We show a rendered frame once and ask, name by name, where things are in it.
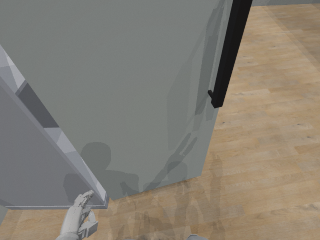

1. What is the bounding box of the fridge door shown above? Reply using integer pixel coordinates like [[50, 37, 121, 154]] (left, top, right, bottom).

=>
[[0, 0, 233, 201]]

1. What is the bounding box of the handle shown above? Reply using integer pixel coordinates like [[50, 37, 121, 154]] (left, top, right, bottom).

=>
[[208, 0, 253, 108]]

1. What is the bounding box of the robot left hand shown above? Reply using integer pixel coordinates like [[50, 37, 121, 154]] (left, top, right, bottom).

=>
[[60, 190, 99, 240]]

